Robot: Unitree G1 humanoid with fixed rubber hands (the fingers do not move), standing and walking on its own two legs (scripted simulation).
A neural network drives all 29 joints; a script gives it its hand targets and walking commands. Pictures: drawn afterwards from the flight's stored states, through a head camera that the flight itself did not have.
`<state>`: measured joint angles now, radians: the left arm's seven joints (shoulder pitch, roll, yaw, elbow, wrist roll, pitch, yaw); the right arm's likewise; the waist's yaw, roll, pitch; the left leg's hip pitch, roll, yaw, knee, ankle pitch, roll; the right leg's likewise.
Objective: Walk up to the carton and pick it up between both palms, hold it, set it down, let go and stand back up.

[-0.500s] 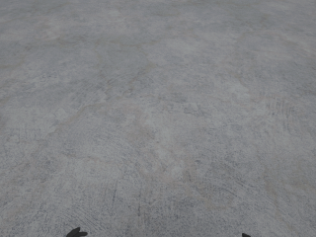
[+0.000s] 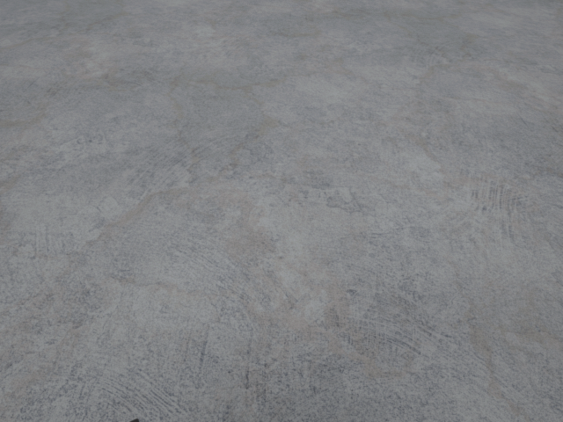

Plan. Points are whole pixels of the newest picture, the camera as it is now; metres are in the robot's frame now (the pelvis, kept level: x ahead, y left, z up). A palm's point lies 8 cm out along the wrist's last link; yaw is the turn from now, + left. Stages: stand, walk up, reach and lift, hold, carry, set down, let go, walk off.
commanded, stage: stand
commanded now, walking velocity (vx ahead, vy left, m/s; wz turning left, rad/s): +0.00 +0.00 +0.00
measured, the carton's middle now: out of the picture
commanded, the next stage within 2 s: walk up in 0.52 s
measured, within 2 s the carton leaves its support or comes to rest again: neither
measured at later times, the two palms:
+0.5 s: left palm out of the picture +0.07 +0.25 -0.11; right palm out of the picture +0.07 -0.24 -0.11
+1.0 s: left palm out of the picture +0.01 +0.34 -0.12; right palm out of the picture +0.16 -0.20 -0.10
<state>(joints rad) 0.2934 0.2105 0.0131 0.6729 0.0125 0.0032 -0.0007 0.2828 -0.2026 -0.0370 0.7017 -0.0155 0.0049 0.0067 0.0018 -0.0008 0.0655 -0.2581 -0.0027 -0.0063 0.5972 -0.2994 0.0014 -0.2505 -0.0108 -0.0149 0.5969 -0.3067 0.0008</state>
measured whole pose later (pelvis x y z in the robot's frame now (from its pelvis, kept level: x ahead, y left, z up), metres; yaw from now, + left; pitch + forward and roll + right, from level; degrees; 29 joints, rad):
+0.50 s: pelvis +0.00 +0.00 +0.00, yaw +0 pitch -2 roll +0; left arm 0.32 0.22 0.01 0.72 0.01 0.00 0.00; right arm 0.30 -0.21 -0.03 0.74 -0.01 0.00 0.00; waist 0.01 0.00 0.05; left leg -0.25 -0.01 0.00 0.57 -0.28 0.01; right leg -0.25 -0.01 -0.01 0.57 -0.28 0.01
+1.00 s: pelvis +0.02 +0.06 +0.00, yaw +19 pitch -3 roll -3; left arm 0.28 0.29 0.07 0.82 0.09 -0.06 0.04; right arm 0.32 -0.30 -0.09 0.78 -0.05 0.07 0.14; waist -0.01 -0.02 0.06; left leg -0.51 0.19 0.00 0.85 -0.34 -0.01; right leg -0.06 -0.17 -0.30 0.51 -0.36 0.01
